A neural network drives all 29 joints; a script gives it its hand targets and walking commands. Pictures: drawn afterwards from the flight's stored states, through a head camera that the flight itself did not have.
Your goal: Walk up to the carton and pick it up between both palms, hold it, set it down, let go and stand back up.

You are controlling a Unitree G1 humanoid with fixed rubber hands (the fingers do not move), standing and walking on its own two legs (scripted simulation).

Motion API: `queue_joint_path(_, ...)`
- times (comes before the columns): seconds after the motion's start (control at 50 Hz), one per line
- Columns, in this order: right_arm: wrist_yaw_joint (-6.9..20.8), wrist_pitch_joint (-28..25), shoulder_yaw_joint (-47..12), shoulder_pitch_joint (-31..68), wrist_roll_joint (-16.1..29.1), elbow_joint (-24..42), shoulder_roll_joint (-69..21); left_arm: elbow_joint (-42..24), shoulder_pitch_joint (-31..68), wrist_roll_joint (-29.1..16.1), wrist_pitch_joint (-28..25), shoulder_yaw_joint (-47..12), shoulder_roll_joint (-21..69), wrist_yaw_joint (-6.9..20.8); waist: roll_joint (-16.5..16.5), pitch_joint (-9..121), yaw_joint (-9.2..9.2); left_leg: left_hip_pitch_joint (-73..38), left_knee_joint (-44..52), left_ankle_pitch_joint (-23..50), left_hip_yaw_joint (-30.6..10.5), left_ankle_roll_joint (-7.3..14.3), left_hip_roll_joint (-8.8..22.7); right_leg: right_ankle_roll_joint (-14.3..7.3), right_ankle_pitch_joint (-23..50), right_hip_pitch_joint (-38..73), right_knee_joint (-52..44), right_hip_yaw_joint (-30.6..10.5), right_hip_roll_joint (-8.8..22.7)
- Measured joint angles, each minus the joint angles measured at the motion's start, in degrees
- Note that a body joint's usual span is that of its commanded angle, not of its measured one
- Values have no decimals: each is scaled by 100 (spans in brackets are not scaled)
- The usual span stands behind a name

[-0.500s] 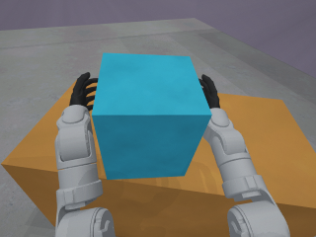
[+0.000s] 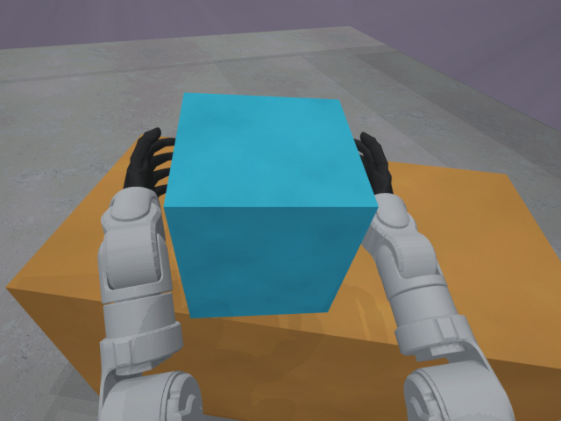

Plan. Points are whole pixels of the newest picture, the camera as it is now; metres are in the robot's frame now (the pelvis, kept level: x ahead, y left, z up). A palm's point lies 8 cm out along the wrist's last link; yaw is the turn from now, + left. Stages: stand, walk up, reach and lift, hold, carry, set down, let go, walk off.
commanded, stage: hold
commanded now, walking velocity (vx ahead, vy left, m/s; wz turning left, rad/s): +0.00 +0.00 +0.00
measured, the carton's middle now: (262, 212) +0.37 +0.01 +0.15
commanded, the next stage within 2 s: none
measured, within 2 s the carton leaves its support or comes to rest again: neither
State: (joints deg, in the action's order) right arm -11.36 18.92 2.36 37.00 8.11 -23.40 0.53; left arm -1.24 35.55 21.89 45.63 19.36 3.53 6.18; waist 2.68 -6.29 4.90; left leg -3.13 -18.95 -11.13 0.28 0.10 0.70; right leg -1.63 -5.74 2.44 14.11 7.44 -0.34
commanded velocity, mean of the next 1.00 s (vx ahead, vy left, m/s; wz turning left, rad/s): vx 0.00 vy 0.00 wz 0.00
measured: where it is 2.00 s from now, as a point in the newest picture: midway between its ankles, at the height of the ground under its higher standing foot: outside the picture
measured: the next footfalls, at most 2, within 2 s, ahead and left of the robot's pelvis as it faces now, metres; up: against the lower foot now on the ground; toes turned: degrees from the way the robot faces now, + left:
none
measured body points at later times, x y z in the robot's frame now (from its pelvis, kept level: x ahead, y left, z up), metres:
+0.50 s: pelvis +0.00 +0.00 +0.00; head -0.04 +0.02 +0.45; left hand +0.37 +0.16 +0.21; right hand +0.37 -0.14 +0.19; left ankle +0.01 +0.11 -0.75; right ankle +0.04 -0.10 -0.75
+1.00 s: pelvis +0.00 +0.00 +0.00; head -0.04 +0.02 +0.45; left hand +0.37 +0.16 +0.21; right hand +0.37 -0.14 +0.19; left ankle +0.01 +0.11 -0.75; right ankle +0.04 -0.10 -0.75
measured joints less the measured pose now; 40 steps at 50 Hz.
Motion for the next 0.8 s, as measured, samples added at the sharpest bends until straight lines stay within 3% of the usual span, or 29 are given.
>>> queue_joint_path(0.8, -24, -50, 4, 97, -34, -204, -46, 127, 62, 10, 20, 72, -57, 44, 70, -2, -26, -77, 59, 34, -13, 2, -13, -4, -15, 50, 19, 12, 14)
